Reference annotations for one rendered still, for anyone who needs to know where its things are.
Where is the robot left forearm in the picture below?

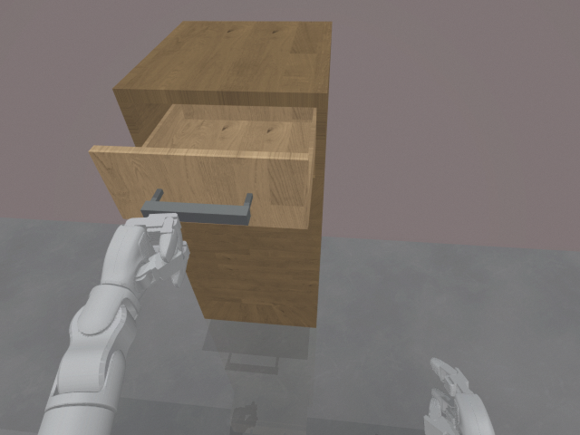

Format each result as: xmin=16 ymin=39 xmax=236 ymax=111
xmin=38 ymin=284 xmax=141 ymax=435

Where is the cabinet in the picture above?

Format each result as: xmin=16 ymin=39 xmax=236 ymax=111
xmin=112 ymin=21 xmax=333 ymax=328

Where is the drawer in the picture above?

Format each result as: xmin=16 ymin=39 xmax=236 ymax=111
xmin=88 ymin=104 xmax=316 ymax=229

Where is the handle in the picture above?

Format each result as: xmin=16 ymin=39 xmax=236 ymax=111
xmin=140 ymin=188 xmax=253 ymax=226

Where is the left robot hand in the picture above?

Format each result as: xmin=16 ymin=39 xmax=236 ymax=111
xmin=101 ymin=213 xmax=190 ymax=300

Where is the right robot hand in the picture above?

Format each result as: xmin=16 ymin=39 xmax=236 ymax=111
xmin=424 ymin=357 xmax=495 ymax=435

